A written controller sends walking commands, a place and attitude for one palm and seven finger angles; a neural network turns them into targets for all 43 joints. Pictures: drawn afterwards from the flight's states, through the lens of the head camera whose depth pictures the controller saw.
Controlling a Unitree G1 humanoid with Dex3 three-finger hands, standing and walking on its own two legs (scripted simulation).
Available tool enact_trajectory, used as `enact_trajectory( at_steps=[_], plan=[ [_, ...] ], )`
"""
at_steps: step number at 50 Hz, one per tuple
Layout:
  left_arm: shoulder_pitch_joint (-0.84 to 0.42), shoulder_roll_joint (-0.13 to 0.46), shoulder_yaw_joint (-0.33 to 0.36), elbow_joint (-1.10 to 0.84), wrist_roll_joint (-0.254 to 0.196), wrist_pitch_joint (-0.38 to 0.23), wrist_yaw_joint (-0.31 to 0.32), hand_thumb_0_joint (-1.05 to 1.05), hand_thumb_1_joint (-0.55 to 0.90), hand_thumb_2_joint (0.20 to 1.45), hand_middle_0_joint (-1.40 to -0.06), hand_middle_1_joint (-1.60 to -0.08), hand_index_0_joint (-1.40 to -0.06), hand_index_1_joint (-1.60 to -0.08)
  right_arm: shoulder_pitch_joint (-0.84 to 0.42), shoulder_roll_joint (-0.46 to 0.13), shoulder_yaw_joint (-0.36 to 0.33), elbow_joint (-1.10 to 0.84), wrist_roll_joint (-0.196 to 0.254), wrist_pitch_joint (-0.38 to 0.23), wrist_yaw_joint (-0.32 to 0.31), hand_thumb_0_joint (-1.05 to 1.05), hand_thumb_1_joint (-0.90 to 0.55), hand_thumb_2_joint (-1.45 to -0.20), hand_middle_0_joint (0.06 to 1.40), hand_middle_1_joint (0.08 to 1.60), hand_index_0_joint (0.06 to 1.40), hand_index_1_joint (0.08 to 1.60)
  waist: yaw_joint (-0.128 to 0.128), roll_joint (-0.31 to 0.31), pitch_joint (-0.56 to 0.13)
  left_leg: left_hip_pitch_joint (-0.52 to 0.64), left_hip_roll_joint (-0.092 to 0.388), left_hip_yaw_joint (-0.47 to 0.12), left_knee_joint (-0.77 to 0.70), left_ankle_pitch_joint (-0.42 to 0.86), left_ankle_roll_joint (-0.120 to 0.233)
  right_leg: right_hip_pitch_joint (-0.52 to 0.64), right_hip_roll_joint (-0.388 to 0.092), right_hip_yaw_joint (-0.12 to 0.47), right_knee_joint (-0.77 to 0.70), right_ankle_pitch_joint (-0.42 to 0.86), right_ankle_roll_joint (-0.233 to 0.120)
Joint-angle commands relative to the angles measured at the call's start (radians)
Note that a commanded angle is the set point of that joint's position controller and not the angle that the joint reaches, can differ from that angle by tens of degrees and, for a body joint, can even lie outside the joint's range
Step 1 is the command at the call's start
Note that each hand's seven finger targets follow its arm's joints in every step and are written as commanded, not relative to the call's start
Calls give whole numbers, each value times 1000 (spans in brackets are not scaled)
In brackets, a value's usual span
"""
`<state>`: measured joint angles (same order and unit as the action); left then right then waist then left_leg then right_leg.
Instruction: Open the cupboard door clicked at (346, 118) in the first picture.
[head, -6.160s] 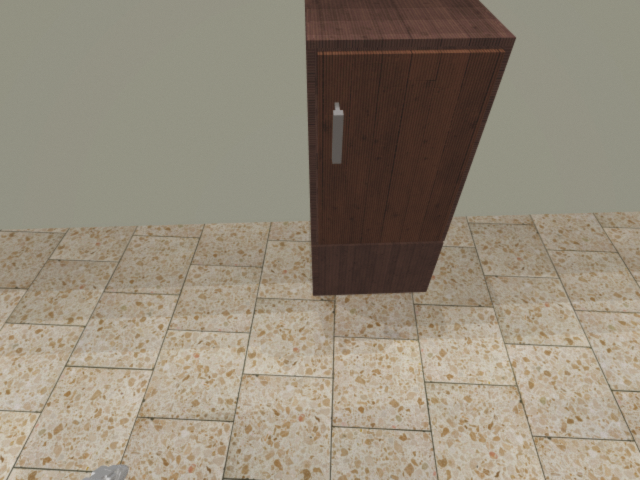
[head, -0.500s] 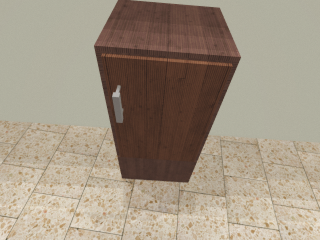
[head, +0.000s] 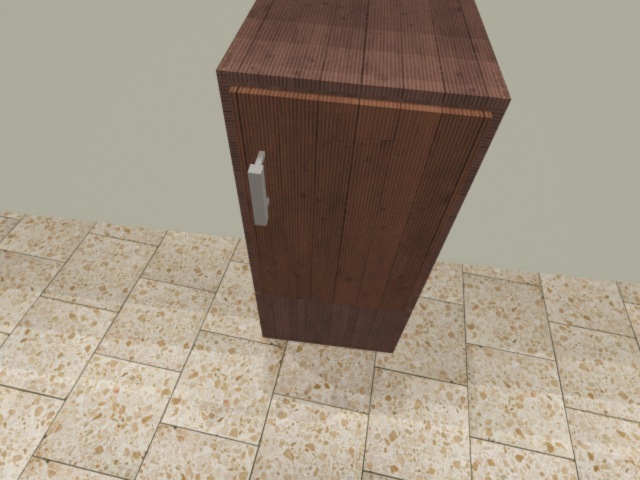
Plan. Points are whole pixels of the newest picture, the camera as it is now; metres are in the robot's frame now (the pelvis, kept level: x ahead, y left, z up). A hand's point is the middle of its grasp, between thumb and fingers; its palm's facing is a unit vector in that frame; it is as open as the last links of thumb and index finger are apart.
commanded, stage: come to a stop and stand still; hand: left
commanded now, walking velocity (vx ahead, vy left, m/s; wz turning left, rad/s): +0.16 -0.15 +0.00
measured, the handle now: (261, 188) +0.57 +0.16 -0.02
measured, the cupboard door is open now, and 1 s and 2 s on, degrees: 0 0 0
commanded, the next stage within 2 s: look again from close up in 0.66 s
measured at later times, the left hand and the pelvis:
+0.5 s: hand out of the picture +0.03 +0.16 -0.16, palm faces -0.04 -0.98 -0.18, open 7.3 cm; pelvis +0.02 -0.01 +0.01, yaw -3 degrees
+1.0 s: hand out of the picture +0.02 +0.17 -0.17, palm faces -0.03 -0.98 -0.18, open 7.4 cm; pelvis +0.02 +0.01 +0.01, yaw -2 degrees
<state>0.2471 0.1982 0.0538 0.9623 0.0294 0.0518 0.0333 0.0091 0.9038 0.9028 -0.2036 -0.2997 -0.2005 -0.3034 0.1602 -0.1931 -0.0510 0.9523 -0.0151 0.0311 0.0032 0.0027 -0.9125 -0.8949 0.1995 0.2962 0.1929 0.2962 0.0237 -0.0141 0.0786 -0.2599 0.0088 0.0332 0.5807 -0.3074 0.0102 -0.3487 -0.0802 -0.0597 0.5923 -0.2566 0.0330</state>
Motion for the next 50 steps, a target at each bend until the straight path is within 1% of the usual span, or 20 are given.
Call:
enact_trajectory(
  at_steps=[1,3,5,9,12,14,15,16,17,18,22,37,38,39,40,41,42,43,46,50],
  plan=[
    [-15,48,13,-59,3,-13,-10,0,900,900,-200,-300,-200,-300,45,-158,-18,-35,-25,-18,-20,0,-900,-900,200,300,200,300,-34,243,54,-177,300,-413,-504,-443,149,-63,42,61,294,-186,-14],
    [50,47,10,-24,3,-22,-26,0,900,900,-200,-300,-200,-300,31,-129,-5,-26,-19,-28,-29,0,-900,-900,200,300,200,300,-8,157,29,-82,265,-311,-453,-271,145,-106,39,68,362,-146,-17],
    [56,33,-1,-9,0,-33,-33,0,900,900,-200,-300,-200,-300,73,-125,-5,-6,-16,-37,-32,0,-900,-900,200,300,200,300,-25,125,-9,42,241,-235,-416,-126,139,-117,35,44,291,-126,-11],
    [-1,10,-16,-16,-5,-40,-35,0,900,900,-200,-300,-200,-300,164,-127,-9,44,-18,-40,-41,0,-900,-900,200,300,200,300,-68,119,-23,122,261,-219,-368,80,150,-45,40,19,83,-173,-12],
    [68,8,-17,18,-10,-43,-29,0,900,900,-200,-300,-200,-300,162,-122,-3,66,-9,-39,-46,0,-900,-900,200,300,200,300,-33,122,-45,69,230,-183,-289,196,118,118,57,8,-121,-48,-19],
    [126,39,-14,52,-13,-54,-17,0,900,900,-200,-300,-200,-300,168,-73,11,81,2,-43,-44,0,-900,-900,200,300,200,300,-11,37,-78,-42,148,-105,-196,118,48,299,-11,96,-256,70,-41],
    [134,66,-14,63,-15,-58,-10,0,900,900,-200,-300,-200,-300,161,-38,24,79,6,-45,-40,0,-900,-900,200,300,200,300,-12,-32,-55,-82,83,-36,-155,50,14,299,-90,172,-276,94,-79],
    [126,88,-16,71,-16,-59,-8,0,900,900,-200,-300,-200,-300,165,-15,32,82,5,-46,-35,0,-900,-900,200,300,200,300,-24,-37,-37,-72,49,-8,-149,9,-2,252,-142,199,-276,92,-107],
    [114,86,-15,77,-17,-68,-6,0,900,900,-200,-300,-200,-300,160,-7,35,94,-1,-38,-35,0,-900,-900,200,300,200,300,-28,-130,-50,-32,41,11,-119,12,-14,213,-126,213,-294,92,-122],
    [90,73,-21,86,-21,-69,-4,0,900,900,-200,-300,-200,-300,165,-13,35,113,-3,-35,-36,0,-900,-900,200,300,200,300,-35,-149,-18,7,51,10,-125,46,-16,157,-119,199,-300,105,-122],
    [102,26,-34,106,-23,-65,0,0,900,900,-200,-300,-200,-300,208,-25,39,175,3,-46,-41,0,-900,-900,200,300,200,300,-28,35,-11,72,106,-44,-203,261,8,173,-22,97,-218,207,-67],
    [150,-3,-38,134,-19,-67,12,0,900,900,-200,-300,-200,-300,198,-4,34,197,9,-38,-48,0,-900,-900,200,300,200,300,-30,-3,-9,103,104,-33,-209,238,8,172,-25,107,-241,237,-60],
    [208,45,-39,167,-4,-97,49,0,900,900,-200,-300,-200,-300,86,-44,35,113,14,-65,-35,0,-900,-900,200,300,200,300,10,-38,22,13,102,-2,20,287,-16,141,-87,160,-228,654,-39],
    [159,72,-38,118,-14,-108,40,0,900,900,-200,-300,-200,-300,154,7,37,90,8,-52,-27,0,-900,-900,200,300,200,300,-55,-20,-33,16,61,-25,-31,-3,-4,148,-118,186,-243,402,-82],
    [110,57,-43,100,-13,-107,31,0,900,900,-200,-300,-200,-300,190,5,37,100,4,-50,-24,0,-900,-900,200,300,200,300,-68,4,-45,37,60,-28,-62,10,-6,103,-85,161,-236,142,-101],
    [104,40,-45,88,-15,-109,26,0,900,900,-200,-300,-200,-300,212,-3,37,99,1,-55,-22,0,-900,-900,200,300,200,300,-70,28,-41,37,70,-49,-93,87,3,92,-45,146,-205,83,-102],
    [111,33,-45,91,-13,-110,23,0,900,900,-200,-300,-200,-300,213,-3,41,101,-2,-65,-22,0,-900,-900,200,300,200,300,-54,110,-62,54,85,-50,-104,170,13,111,-32,117,-174,130,-97],
    [120,33,-46,92,-14,-104,20,0,900,900,-200,-300,-200,-300,215,-14,43,92,0,-68,-24,0,-900,-900,200,300,200,300,-49,121,-75,49,95,-64,-115,201,22,134,-17,105,-153,116,-92],
    [125,18,-52,101,-15,-90,15,0,900,900,-200,-300,-200,-300,196,-36,45,74,4,-68,-32,0,-900,-900,200,300,200,300,-34,38,-29,23,101,-74,-144,198,35,136,-2,90,-148,81,-82],
    [115,25,-52,100,-15,-81,11,0,900,900,-200,-300,-200,-300,182,-50,47,74,3,-66,-33,0,-900,-900,200,300,200,300,-27,17,2,22,96,-79,-175,176,39,130,-3,94,-154,67,-74]
  ],
)
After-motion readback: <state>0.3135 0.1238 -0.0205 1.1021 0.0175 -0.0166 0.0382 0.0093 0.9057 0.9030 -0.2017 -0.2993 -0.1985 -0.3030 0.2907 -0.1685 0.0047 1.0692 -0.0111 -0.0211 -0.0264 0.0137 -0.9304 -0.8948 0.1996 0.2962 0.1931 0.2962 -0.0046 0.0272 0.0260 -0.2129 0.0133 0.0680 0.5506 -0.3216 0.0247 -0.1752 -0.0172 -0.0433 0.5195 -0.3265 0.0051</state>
